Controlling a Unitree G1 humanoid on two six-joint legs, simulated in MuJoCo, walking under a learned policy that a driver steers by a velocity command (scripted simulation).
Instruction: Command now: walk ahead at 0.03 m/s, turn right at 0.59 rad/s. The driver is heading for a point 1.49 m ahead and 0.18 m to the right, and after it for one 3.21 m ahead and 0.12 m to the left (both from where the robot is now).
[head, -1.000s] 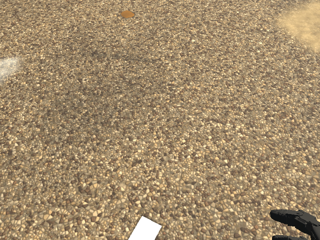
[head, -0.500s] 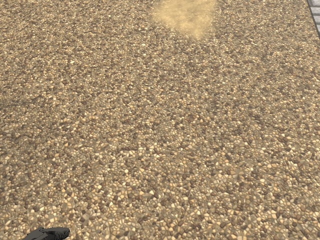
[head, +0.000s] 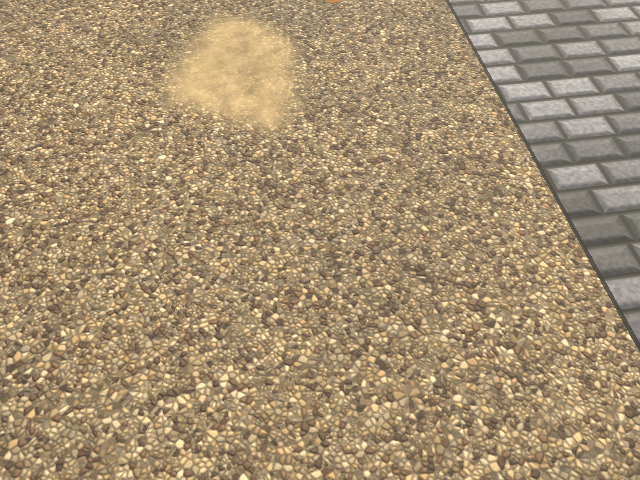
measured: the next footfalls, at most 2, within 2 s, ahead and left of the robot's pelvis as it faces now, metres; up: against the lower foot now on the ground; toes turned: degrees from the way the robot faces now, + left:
right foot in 0.40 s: +0.05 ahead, -0.14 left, +0.00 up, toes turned -14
left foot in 0.86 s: +0.46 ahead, -0.02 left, +0.00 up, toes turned -14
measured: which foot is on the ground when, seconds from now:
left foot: down 0.00-0.40, up 0.42-0.84, down 0.86-1.00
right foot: up 0.00-0.38, down 0.40-0.86, up 0.88-1.00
